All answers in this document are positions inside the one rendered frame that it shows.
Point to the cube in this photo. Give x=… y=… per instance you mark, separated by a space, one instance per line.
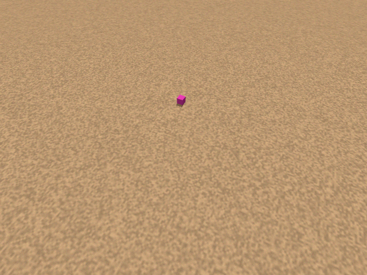
x=181 y=99

